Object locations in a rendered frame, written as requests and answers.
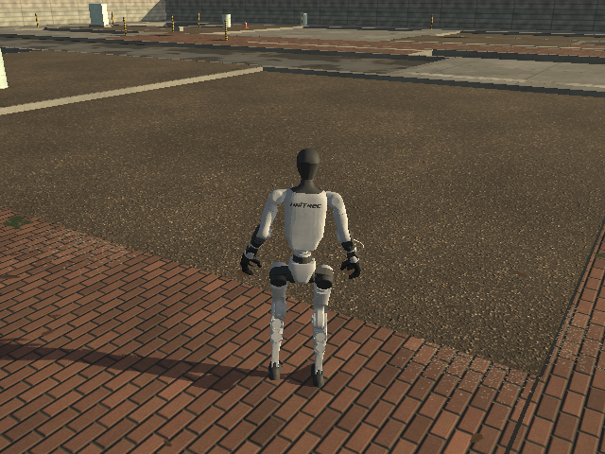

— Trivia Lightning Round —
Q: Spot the robot right upper arm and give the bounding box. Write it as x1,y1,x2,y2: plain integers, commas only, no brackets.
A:
326,191,351,243

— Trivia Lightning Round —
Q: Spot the robot left foot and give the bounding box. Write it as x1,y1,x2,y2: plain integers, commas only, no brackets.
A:
268,360,283,380

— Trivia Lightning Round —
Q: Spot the robot left upper arm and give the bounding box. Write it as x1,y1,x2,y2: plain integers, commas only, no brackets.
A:
256,189,287,239

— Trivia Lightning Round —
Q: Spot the right robot hand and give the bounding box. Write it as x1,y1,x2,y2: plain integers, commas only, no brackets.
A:
340,257,362,279

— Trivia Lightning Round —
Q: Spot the left robot hand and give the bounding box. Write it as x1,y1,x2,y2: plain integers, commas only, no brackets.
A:
240,253,262,275

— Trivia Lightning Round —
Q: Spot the robot left forearm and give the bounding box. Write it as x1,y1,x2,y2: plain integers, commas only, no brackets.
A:
244,224,265,259

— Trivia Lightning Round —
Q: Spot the robot right forearm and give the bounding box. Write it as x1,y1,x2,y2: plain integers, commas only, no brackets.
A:
341,228,359,263

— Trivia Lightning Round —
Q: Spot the left robot shin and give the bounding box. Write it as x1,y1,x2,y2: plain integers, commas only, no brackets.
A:
270,302,284,368

